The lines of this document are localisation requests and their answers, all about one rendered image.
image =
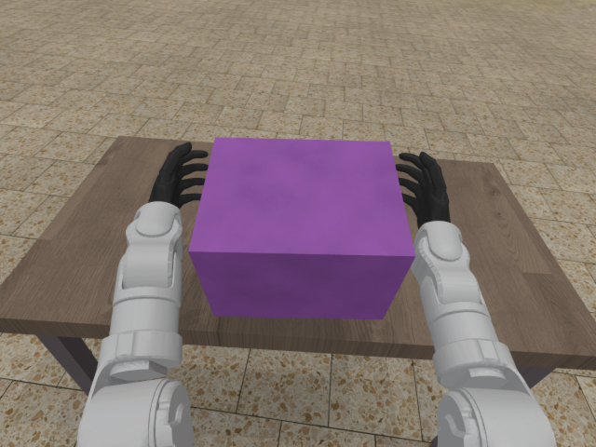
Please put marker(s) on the table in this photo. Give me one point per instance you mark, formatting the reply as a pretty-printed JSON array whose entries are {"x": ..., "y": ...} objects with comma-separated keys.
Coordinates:
[{"x": 63, "y": 289}]

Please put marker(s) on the carton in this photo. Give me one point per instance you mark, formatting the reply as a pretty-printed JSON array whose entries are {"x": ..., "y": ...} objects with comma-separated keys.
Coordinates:
[{"x": 290, "y": 228}]

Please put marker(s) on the robot right forearm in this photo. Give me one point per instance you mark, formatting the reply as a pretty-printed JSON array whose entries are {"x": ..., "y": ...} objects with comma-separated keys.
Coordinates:
[{"x": 467, "y": 350}]

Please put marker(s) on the robot right upper arm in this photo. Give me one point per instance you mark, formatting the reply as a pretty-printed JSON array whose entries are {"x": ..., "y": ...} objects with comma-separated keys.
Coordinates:
[{"x": 481, "y": 417}]

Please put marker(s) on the right robot hand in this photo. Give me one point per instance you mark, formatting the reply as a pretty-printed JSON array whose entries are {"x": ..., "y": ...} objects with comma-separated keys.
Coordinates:
[{"x": 431, "y": 202}]

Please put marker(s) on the left robot hand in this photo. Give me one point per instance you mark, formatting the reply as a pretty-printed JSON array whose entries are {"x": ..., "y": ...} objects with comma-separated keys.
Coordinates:
[{"x": 169, "y": 184}]

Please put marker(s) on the robot left upper arm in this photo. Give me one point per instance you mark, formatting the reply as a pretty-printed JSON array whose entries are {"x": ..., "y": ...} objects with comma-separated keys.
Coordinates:
[{"x": 153, "y": 413}]

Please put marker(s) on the robot left forearm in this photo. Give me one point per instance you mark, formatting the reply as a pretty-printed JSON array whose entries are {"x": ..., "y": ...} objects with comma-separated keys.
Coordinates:
[{"x": 143, "y": 342}]

